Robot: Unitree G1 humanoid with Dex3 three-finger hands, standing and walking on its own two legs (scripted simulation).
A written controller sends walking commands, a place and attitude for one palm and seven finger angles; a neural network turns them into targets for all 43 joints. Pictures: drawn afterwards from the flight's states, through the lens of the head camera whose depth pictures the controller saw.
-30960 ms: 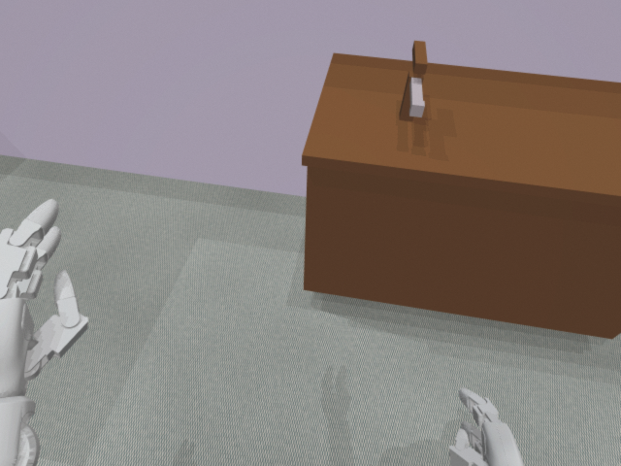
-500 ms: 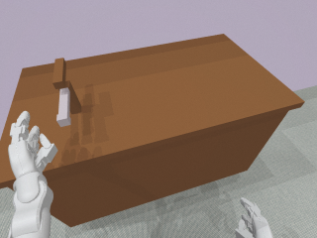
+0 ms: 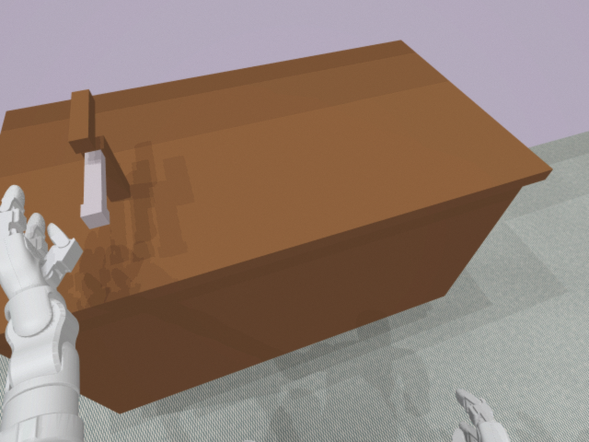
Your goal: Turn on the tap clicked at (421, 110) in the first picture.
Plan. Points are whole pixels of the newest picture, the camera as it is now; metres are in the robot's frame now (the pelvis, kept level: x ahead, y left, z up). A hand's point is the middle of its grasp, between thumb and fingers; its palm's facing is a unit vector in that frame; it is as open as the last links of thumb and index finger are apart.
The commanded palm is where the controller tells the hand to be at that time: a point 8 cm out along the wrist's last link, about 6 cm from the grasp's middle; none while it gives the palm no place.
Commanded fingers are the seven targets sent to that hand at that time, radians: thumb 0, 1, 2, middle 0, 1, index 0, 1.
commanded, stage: reach beside the lever's end, fingers flat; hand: left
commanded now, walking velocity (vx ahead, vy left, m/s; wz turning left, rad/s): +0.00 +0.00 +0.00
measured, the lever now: (95, 214) +0.40 +0.32 +0.08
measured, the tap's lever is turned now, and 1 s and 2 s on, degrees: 0 2 23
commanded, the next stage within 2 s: push the lever round in 0.64 s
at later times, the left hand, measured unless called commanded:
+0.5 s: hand (82, 230) +0.37 +0.33 +0.07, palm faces +0.59 -0.80 -0.07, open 7.8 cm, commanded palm +0.32 +0.36 +0.07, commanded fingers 0.00 0.90 0.90 -0.15 -0.15 -0.15 -0.15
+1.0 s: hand (91, 231) +0.37 +0.31 +0.07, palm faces +0.58 -0.81 -0.05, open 7.8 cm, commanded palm +0.32 +0.35 +0.07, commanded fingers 0.00 0.90 0.90 -0.15 -0.15 -0.15 -0.15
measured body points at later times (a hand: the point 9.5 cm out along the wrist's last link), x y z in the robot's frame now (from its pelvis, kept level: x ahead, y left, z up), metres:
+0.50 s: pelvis +0.02 +0.01 +0.00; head +0.07 +0.01 +0.44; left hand +0.34 +0.37 +0.07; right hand +0.10 -0.26 -0.12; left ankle +0.02 +0.13 -0.71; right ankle +0.01 -0.11 -0.71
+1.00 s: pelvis +0.01 +0.01 -0.01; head +0.05 +0.02 +0.44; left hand +0.33 +0.35 +0.08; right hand +0.14 -0.24 -0.11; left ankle +0.02 +0.13 -0.71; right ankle +0.01 -0.11 -0.71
